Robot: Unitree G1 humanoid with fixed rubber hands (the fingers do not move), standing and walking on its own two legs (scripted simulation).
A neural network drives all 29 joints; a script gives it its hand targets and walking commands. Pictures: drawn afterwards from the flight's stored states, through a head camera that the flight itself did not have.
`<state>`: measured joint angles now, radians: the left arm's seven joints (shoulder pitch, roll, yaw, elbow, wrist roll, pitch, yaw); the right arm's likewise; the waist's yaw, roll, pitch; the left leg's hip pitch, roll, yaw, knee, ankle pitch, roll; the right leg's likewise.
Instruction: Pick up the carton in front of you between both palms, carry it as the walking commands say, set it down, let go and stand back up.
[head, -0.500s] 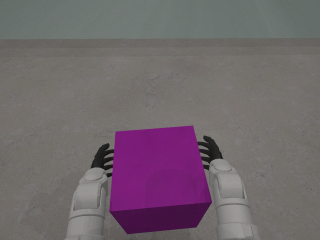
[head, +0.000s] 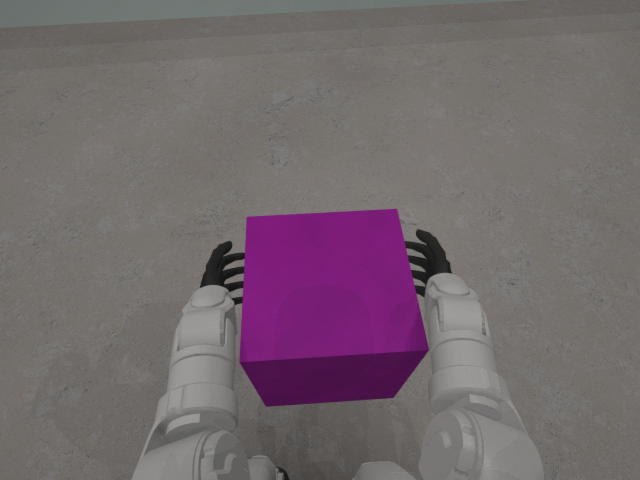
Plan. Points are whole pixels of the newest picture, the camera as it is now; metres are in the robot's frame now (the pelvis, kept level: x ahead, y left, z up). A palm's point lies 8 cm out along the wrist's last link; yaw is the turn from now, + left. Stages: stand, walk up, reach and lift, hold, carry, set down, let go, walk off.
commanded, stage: set down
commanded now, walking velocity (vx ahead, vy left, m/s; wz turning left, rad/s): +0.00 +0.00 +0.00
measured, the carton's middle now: (326, 315) +0.34 -0.03 -0.08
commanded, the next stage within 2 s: none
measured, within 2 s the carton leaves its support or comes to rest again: rests again in 2.00 s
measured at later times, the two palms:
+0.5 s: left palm (237, 331) +0.38 +0.13 -0.21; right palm (397, 313) +0.39 -0.17 -0.20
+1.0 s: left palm (240, 350) +0.40 +0.14 -0.37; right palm (374, 332) +0.42 -0.16 -0.36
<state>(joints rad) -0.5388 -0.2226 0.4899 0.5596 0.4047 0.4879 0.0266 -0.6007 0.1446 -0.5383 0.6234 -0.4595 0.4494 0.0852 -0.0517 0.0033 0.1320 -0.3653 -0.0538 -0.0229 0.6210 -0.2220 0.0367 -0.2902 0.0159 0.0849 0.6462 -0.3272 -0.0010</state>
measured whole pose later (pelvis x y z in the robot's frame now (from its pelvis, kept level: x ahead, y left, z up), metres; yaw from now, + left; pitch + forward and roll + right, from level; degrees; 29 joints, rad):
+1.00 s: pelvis -0.05 -0.02 -0.25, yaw -2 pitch +46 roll -2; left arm -0.86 0.01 0.37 0.66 0.12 0.18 0.10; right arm -0.93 -0.02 -0.33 0.75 -0.09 0.14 -0.10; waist 0.02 -0.01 -0.13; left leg -2.02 -0.10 -0.09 1.69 -0.46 -0.04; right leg -1.94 0.15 0.06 1.74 -0.60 0.05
